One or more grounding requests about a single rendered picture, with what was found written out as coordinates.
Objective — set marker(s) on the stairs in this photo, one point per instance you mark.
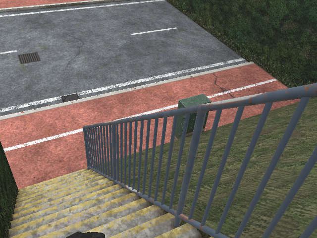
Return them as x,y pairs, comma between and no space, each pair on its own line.
84,201

